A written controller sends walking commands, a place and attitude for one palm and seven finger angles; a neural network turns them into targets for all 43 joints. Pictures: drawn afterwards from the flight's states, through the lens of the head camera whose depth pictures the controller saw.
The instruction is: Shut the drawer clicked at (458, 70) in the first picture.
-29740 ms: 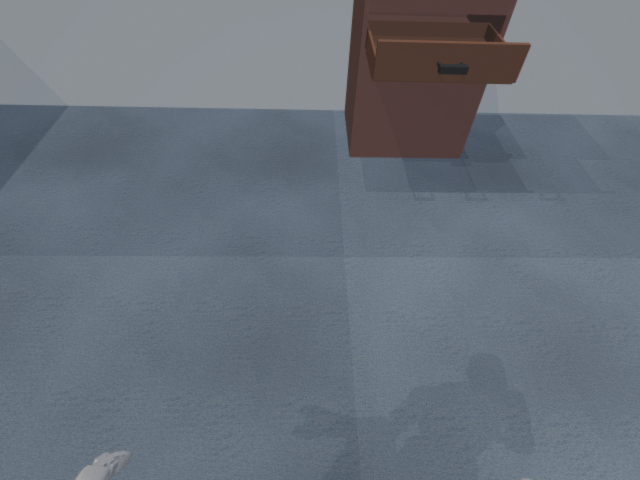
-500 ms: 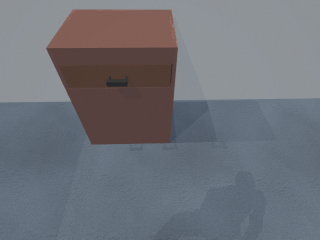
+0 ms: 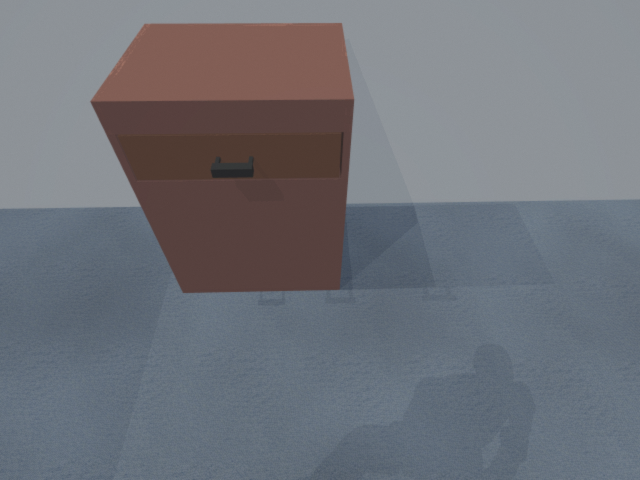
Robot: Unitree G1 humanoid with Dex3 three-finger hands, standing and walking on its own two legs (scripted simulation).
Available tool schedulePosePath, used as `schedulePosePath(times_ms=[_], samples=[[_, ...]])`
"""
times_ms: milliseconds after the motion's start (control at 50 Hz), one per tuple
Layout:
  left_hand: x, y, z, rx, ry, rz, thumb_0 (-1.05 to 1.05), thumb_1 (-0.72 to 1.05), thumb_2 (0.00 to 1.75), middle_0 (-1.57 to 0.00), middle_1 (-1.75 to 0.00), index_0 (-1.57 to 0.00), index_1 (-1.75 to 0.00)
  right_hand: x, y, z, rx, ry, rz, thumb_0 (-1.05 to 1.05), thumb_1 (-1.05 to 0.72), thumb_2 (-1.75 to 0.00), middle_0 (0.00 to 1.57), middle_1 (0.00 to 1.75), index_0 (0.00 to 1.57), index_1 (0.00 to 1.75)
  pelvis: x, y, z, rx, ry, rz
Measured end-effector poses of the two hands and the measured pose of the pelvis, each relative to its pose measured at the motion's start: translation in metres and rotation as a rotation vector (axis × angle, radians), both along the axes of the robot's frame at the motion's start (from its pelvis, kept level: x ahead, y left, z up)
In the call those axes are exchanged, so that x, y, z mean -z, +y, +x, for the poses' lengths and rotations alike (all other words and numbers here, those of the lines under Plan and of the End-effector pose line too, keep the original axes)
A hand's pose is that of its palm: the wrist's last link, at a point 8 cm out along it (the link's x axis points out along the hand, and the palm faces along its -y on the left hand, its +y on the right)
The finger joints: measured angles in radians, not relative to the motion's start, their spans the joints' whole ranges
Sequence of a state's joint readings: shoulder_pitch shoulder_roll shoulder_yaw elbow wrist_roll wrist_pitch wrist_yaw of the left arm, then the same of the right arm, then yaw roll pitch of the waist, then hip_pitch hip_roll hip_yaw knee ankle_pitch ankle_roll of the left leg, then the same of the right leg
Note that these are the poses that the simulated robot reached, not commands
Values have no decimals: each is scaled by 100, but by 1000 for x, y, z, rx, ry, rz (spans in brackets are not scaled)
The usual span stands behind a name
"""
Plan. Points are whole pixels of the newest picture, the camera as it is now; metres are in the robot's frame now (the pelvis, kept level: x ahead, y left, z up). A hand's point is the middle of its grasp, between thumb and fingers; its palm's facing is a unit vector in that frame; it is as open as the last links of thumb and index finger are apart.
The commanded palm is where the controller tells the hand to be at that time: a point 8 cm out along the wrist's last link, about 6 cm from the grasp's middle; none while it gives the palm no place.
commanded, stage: stand and wait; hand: left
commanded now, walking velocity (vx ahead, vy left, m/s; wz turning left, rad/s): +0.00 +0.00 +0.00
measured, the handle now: (233, 165) +0.83 +0.27 -0.15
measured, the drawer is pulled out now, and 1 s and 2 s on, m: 0.00 0.00 0.00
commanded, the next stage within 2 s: none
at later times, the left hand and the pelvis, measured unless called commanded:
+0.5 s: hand out of the picture +0.00 +0.17 -0.17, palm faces +0.04 -0.98 -0.21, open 7.4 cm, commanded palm none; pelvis +0.00 +0.00 +0.00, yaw +0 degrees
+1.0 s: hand out of the picture +0.00 +0.18 -0.17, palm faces +0.03 -0.98 -0.21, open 7.4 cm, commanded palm none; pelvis +0.00 +0.00 +0.00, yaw +0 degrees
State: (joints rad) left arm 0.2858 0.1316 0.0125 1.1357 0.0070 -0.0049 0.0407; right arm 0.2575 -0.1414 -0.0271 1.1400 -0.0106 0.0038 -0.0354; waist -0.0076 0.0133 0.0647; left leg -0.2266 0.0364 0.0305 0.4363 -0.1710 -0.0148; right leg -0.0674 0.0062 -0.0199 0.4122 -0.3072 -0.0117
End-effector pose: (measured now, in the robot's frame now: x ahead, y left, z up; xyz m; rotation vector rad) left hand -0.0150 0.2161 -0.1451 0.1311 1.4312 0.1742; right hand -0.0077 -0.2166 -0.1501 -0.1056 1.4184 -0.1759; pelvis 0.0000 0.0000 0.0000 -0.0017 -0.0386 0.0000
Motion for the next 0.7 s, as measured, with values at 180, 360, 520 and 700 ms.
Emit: schedulePosePath(times_ms=[180,360,520,700], samples=[[-1,1,6,5,-13,6,1,91,90,-20,-30,-20,-30,0,-2,1,0,-2,0,0,-91,-90,20,30,20,30,0,-1,2,2,-2,1],[-2,2,9,8,-20,12,1,91,90,-20,-30,-20,-30,0,-3,1,0,-2,2,0,-91,-90,20,30,20,30,-1,-3,2,2,-4,1],[-2,2,7,7,-13,13,1,91,90,-20,-30,-20,-30,0,-5,-1,-1,5,-1,0,-91,-90,20,30,20,30,-1,-3,1,2,-3,1],[-2,3,5,6,-7,14,1,91,90,-20,-30,-20,-30,-1,-8,1,-2,4,-9,0,-91,-90,20,30,20,30,-1,-3,1,3,-3,1]])
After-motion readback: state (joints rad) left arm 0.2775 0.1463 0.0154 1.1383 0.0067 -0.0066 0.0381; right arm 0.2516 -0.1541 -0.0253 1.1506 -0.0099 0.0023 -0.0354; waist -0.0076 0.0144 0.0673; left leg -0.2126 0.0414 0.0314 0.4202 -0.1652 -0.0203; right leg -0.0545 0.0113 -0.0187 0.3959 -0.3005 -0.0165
